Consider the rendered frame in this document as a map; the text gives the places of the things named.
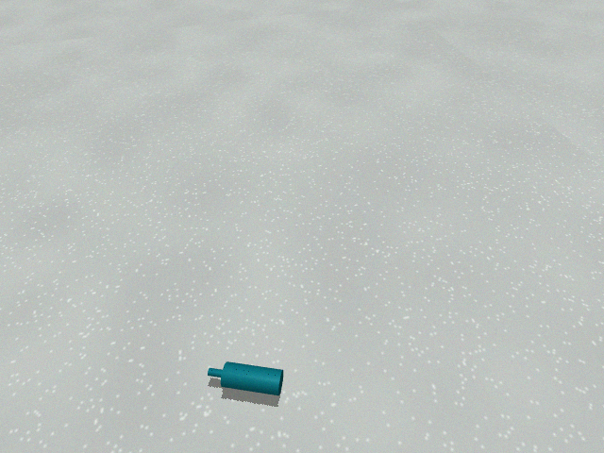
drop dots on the bottle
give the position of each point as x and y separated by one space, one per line
249 378

